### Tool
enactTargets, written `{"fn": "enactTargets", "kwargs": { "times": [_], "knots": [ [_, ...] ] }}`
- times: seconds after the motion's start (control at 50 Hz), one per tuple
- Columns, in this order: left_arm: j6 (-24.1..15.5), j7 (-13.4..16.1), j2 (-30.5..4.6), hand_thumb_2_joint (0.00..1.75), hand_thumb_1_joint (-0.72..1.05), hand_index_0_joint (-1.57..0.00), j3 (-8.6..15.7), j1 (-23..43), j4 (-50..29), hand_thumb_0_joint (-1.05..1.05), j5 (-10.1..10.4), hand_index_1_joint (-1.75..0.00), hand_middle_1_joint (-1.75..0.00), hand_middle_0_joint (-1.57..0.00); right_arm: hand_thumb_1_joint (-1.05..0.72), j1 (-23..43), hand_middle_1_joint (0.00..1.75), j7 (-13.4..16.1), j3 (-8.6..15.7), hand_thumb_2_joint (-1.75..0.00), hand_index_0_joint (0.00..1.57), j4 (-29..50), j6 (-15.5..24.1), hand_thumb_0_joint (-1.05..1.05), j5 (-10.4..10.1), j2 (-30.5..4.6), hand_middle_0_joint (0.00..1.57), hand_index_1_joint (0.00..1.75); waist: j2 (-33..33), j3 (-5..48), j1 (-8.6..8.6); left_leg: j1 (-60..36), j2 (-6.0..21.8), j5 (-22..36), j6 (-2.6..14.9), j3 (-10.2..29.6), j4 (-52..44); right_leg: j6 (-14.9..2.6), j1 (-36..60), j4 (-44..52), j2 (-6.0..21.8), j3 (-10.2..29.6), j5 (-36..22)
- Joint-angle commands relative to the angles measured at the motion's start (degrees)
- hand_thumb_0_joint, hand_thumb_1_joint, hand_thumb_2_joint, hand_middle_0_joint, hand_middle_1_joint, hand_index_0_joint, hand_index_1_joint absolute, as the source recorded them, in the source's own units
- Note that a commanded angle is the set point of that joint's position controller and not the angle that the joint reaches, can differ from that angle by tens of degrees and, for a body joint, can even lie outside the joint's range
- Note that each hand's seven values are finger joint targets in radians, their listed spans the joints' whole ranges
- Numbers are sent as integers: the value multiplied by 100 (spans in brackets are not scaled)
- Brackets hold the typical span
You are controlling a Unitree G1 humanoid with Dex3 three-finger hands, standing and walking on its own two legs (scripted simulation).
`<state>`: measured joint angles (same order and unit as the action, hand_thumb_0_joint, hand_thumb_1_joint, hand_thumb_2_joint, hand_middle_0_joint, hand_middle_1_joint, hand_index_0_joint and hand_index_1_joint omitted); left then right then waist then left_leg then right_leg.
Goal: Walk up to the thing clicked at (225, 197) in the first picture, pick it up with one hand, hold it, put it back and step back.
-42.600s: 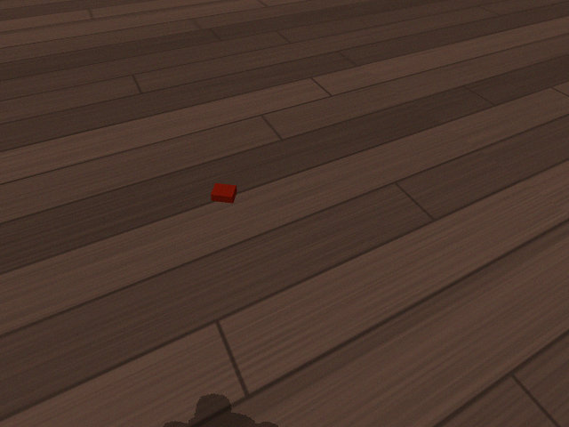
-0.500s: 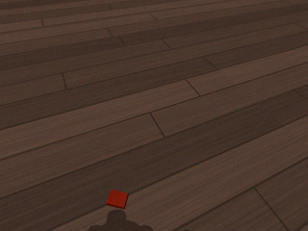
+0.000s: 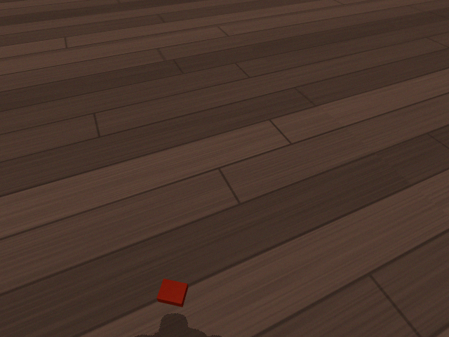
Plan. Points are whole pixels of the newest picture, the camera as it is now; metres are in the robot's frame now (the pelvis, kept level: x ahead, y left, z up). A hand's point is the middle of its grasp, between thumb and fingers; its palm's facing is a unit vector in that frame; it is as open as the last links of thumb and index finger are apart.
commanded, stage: stand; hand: left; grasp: from above
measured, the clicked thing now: (172, 292) +0.45 +0.22 -0.76
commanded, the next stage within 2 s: step back in 1.46 s
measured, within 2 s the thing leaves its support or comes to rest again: neither
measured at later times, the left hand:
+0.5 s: hand out of the picture +0.08 +0.23 -0.16, palm faces +0.01 -0.94 -0.33, open 7.3 cm
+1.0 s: hand out of the picture +0.09 +0.23 -0.15, palm faces +0.01 -0.94 -0.34, open 7.3 cm
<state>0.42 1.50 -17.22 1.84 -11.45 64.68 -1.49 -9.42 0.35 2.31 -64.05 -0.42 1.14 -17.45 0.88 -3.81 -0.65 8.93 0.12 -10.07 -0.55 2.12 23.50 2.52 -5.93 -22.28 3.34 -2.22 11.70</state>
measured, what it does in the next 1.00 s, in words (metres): stands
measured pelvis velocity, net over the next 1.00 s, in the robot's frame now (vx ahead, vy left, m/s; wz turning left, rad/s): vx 0.02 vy -0.01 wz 0.00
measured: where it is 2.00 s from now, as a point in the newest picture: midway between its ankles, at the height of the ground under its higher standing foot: outside the picture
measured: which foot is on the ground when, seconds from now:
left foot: down 0.00-1.00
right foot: down 0.00-1.00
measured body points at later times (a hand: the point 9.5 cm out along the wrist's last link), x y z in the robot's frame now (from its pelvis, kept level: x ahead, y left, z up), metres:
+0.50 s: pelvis +0.01 -0.01 +0.00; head +0.02 -0.01 +0.45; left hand +0.08 +0.28 -0.13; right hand +0.08 -0.30 -0.14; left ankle +0.04 +0.12 -0.74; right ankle +0.01 -0.15 -0.74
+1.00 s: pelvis +0.02 -0.01 +0.00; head +0.02 -0.02 +0.45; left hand +0.09 +0.28 -0.13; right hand +0.09 -0.31 -0.13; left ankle +0.04 +0.12 -0.74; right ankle +0.01 -0.15 -0.74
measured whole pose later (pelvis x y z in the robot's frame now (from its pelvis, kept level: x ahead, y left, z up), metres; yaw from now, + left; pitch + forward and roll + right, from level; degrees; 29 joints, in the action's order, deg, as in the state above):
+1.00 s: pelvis +0.02 -0.01 +0.00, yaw +0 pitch -3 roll +0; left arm -0.1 0.5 -18.2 1.4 -6.8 65.0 -0.8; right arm -6.4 0.1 0.7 -65.5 0.3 0.6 -18.8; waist 0.6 -3.6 -0.1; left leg 6.8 1.3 -9.2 -1.8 2.3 19.2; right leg 1.4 -4.4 -19.1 2.2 -2.5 11.4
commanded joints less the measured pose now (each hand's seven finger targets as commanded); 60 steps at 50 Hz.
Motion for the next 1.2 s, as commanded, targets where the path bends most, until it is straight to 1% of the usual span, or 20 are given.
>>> {"fn": "enactTargets", "kwargs": {
  "times": [0.0,0.02,0.06,0.16,0.22,0.3,0.36,0.42,0.52,0.68,0.72,0.74,0.8,0.84,0.94,1.04,1.06,1.08,1.12,1.18],
  "knots": [
    [-162,47,-1106,90,90,-20,190,299,-340,0,1,-30,-30,-20,-90,325,30,80,152,-90,20,362,145,0,24,-1039,20,30,-24,129,6,66,523,-12,210,516,-567,-285,-131,548,392,467,78],
    [-151,45,-1145,90,90,-20,193,310,-308,0,1,-30,-30,-20,-90,291,30,82,147,-90,20,336,130,0,16,-1039,20,30,-127,4,29,147,506,-145,182,519,-617,-268,-211,581,353,445,261],
    [-150,41,-1119,90,90,-20,186,291,-297,0,14,-30,-30,-20,-90,292,30,85,139,-90,20,326,136,0,13,-1074,20,30,-55,82,19,70,523,-40,201,502,-594,-272,-165,591,366,453,156],
    [-149,26,-1126,90,90,-20,172,331,-281,0,5,-30,-30,-20,-90,275,30,76,113,-90,20,287,125,0,-1,-1075,20,30,-132,-6,18,143,524,-32,191,486,-606,-271,-164,658,363,453,375],
    [-166,22,-1190,90,90,-20,208,429,-282,0,32,-30,-30,-20,-90,263,30,92,98,-90,20,272,143,0,-5,-1083,20,30,-79,250,51,-38,553,330,190,447,-559,-281,-13,596,411,502,-150],
    [-165,5,-1142,90,90,-20,178,413,-268,0,25,-30,-30,-20,-90,348,30,79,88,-90,20,258,142,0,-15,-1136,20,30,-103,67,23,12,551,248,172,450,-595,-266,-140,686,366,463,63],
    [-176,15,-1153,90,90,-20,196,500,-280,0,34,-30,-30,-20,-90,315,30,87,73,-90,20,251,154,0,-10,-1098,20,30,-108,330,45,-84,600,733,176,424,-536,-268,118,601,413,445,-481],
    [-168,-2,-1189,90,90,-20,200,544,-275,0,46,-30,-30,-20,-90,368,30,88,59,-90,20,227,163,0,-6,-1130,20,30,-65,276,33,-81,595,684,142,410,-610,-268,79,618,381,434,-383],
    [-179,-2,-1203,90,90,-20,212,613,-292,0,51,-30,-30,-20,-90,396,30,101,55,-90,20,222,184,0,-15,-1186,20,30,-43,485,41,-258,645,1133,160,371,-529,-266,225,552,425,431,-905],
    [-177,-23,-1212,90,90,-20,189,644,-269,0,40,-30,-30,-20,-90,473,30,90,44,-90,20,192,179,0,-21,-1229,20,30,-102,384,34,-251,657,1019,126,363,-595,-254,146,627,414,405,-740],
    [-176,-20,-1252,90,90,-20,190,689,-270,0,43,-30,-30,-20,-90,460,30,81,37,-90,20,186,158,0,-18,-1200,20,30,-208,261,56,-105,630,687,114,388,-685,-252,108,700,410,407,-457],
    [-182,-21,-1244,90,90,-20,186,679,-284,0,36,-30,-30,-20,-90,513,30,83,55,-90,20,209,166,0,-26,-1245,20,30,-115,359,48,-223,654,890,143,378,-642,-263,141,667,420,411,-639],
    [-197,-30,-1245,90,90,-20,170,683,-297,0,42,-30,-30,-20,-90,540,30,68,44,-90,20,205,171,0,-36,-1255,20,30,-106,360,43,-243,656,859,121,380,-623,-271,122,715,428,426,-636],
    [-186,-34,-1297,90,90,-20,181,729,-316,0,40,-30,-30,-20,-90,523,30,65,46,-90,20,195,176,0,-27,-1243,20,30,-62,299,66,-199,658,725,100,383,-695,-281,49,700,404,412,-413],
    [-194,-44,-1318,90,90,-20,160,695,-309,0,48,-30,-30,-20,-90,497,30,53,35,-90,20,175,172,0,-30,-1230,20,30,-81,354,65,-117,665,751,104,394,-714,-298,151,691,423,420,-445],
    [-206,-42,-1309,90,90,-20,140,638,-334,0,48,-30,-30,-20,-90,564,30,50,50,-90,20,207,173,0,-31,-1268,20,30,-112,495,42,-273,675,979,127,369,-627,-290,162,675,432,404,-712],
    [-203,-49,-1344,90,90,-20,146,701,-326,0,58,-30,-30,-20,-90,479,30,50,34,-90,20,180,166,0,-35,-1271,20,30,-119,396,86,-158,660,788,109,370,-699,-294,134,687,416,414,-514],
    [-205,-51,-1323,90,90,-20,137,655,-320,0,58,-30,-30,-20,-90,514,30,45,35,-90,20,168,172,0,-32,-1285,20,30,-85,352,53,-170,671,739,115,392,-698,-303,126,708,423,419,-462],
    [-216,-47,-1340,90,90,-20,137,654,-360,0,51,-30,-30,-20,-90,519,30,37,45,-90,20,196,169,0,-37,-1295,20,30,-90,437,59,-224,665,836,122,372,-667,-298,134,691,433,420,-622],
    [-215,-51,-1357,90,90,-20,138,674,-348,0,61,-30,-30,-20,-90,489,30,37,25,-90,20,180,165,0,-36,-1296,20,30,-92,389,74,-200,673,682,127,388,-693,-298,98,708,439,443,-457]
  ]
}}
